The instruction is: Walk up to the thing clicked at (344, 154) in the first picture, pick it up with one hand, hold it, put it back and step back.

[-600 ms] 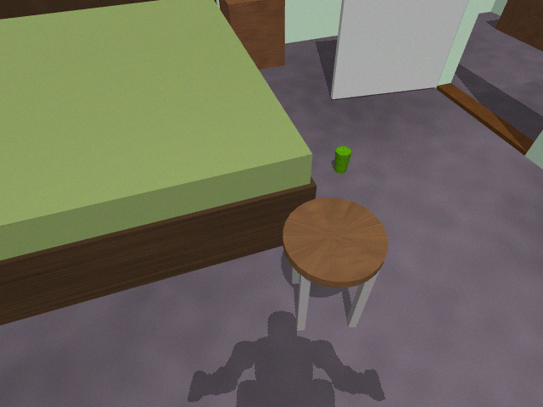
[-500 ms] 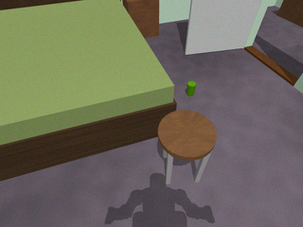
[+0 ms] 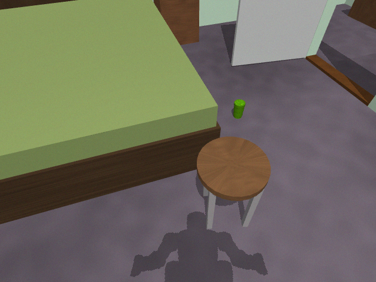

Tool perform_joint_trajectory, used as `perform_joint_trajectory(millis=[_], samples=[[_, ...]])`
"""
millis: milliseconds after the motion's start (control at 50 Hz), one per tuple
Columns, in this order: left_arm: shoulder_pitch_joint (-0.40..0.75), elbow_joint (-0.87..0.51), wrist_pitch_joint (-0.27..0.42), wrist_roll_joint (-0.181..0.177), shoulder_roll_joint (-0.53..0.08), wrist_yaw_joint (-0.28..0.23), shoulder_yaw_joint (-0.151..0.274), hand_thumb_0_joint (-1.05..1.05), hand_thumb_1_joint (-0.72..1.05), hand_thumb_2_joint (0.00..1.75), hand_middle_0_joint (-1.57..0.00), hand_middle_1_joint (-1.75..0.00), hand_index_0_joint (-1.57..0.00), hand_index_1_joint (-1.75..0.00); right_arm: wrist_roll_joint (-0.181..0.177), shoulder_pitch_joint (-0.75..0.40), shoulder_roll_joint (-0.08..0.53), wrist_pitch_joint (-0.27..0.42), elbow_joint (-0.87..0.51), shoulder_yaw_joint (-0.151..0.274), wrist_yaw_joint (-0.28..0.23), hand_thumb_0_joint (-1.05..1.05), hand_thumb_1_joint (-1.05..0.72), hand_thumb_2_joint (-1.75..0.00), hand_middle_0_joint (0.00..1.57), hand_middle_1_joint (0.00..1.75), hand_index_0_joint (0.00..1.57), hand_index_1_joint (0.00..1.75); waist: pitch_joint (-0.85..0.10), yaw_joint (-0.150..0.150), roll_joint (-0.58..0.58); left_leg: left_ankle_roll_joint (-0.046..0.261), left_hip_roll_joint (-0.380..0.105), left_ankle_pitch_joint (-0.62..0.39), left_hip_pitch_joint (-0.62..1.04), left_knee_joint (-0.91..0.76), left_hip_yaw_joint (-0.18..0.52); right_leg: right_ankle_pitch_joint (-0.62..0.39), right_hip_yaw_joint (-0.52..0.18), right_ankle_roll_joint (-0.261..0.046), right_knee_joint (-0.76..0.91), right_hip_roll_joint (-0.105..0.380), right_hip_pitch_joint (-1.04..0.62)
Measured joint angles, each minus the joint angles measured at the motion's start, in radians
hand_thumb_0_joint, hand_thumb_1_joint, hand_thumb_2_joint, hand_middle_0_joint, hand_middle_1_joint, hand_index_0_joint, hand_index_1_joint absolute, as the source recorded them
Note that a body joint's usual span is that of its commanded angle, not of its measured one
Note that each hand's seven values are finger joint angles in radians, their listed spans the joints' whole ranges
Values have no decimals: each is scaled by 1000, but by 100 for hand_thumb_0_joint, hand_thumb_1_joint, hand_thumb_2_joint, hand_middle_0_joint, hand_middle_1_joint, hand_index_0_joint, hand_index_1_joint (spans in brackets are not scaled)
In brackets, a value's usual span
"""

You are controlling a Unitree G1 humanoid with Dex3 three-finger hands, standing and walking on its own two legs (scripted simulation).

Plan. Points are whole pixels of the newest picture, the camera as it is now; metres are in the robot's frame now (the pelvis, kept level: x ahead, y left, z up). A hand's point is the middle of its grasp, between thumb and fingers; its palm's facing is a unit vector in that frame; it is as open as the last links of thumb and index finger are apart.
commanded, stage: stand
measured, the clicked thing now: (238, 109) +1.42 -0.35 -0.71
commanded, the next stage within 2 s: walk up in 0.52 s
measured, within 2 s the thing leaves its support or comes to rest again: neither
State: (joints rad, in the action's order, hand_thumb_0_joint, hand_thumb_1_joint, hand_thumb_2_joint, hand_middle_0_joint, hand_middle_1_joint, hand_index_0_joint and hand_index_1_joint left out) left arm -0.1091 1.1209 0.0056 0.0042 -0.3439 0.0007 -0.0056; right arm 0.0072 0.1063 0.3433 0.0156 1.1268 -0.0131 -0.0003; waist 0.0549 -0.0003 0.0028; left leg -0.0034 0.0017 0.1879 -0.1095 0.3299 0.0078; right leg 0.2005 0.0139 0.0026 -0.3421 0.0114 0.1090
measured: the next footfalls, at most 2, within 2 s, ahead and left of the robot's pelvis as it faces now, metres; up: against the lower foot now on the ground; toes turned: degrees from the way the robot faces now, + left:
right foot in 1.20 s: -0.05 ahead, -0.07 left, +0.00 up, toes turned -41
left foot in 1.58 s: +0.18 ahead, +0.04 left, +0.00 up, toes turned -56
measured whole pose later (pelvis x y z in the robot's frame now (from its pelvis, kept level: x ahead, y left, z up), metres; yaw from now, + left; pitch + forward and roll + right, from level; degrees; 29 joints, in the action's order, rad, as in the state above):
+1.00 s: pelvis -0.01 +0.08 +0.00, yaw -29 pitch -2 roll -1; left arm -0.24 0.78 -0.06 0.03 -0.45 0.05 0.09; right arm 0.03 0.18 0.37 -0.02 0.82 0.09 0.02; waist 0.12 0.02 0.03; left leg 0.03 -0.03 0.27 -0.15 0.45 -0.11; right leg 0.32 -0.06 0.01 -0.95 0.00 0.45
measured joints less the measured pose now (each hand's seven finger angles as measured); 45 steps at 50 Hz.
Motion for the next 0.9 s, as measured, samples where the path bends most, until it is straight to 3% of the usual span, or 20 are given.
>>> perform_joint_trajectory(millis=[520, 580, 660, 700, 760, 780, 800, 840, 900], samples=[[0, 0, -1, 0, -2, 0, 6, 1, 91, 90, -21, -30, -20, -30, 1, 4, 1, 0, -8, 0, -2, 0, -91, -90, 20, 30, 20, 30, -3, -1, 2, -3, -4, -1, 18, -14, 1, -3, 1, -2, 18, -3, -20], [-46, -74, -13, 17, 4, 4, 24, 1, 91, 90, -21, -30, -20, -30, 9, -31, 22, -23, -61, 40, 18, 0, -90, -90, 20, 30, 20, 30, 20, -17, -20, 4, -21, 54, -36, 91, -41, 15, -52, -5, -58, -26, 43], [-107, -145, -20, 42, 11, 5, 43, 1, 91, 90, -21, -30, -20, -30, 6, -95, 60, -31, -155, 79, 26, 0, -91, -90, 20, 30, 20, 30, 65, -32, -40, 11, 29, 275, -129, 295, 38, 14, -162, 7, -128, -58, 128], [-127, -178, -25, 48, 0, 0, 51, 1, 90, 90, -21, -30, -20, -30, 2, -110, 64, -30, -192, 88, 30, 0, -91, -90, 20, 30, 20, 30, 80, -34, -24, 12, 47, 308, -165, 341, 68, -2, -213, 19, -131, -62, 156], [-141, -229, -34, 47, -22, -4, 63, 1, 90, 90, -21, -30, -20, -30, 3, -104, 67, -28, -237, 100, 32, 0, -91, -90, 20, 30, 20, 30, 87, -32, 0, 17, 39, 241, -162, 268, 90, -11, -277, 48, -154, -73, 202], [-138, -243, -40, 45, -33, -4, 67, 1, 90, 90, -21, -30, -20, -30, 7, -95, 63, -25, -248, 104, 29, 0, -91, -90, 20, 30, 20, 30, 91, -27, 17, 14, 42, 128, -148, 222, 74, 0, -297, 52, -183, -72, 218], [-128, -250, -48, 45, -42, -6, 71, 1, 90, 90, -21, -30, -20, -30, 13, -81, 57, -23, -257, 107, 25, 0, -91, -90, 20, 30, 20, 30, 99, -24, 31, 16, 46, 79, -141, 214, 56, 62, -303, 40, -242, -74, 238], [-113, -269, -60, 46, -50, -10, 77, 1, 91, 90, -21, -30, -20, -30, 21, -47, 46, -33, -269, 109, 21, 0, -91, -90, 20, 30, 20, 30, 102, -19, 31, 27, 27, 93, -124, 215, 25, 206, -233, 30, -407, -88, 295], [-123, -300, -64, 39, -68, 8, 85, 1, 91, 90, -21, -30, -20, -30, 25, 1, 30, -50, -275, 108, 20, 0, -91, -90, 20, 30, 20, 30, 83, 0, 17, 35, -17, 90, -77, 164, -20, 231, -122, 17, -601, -80, 349]])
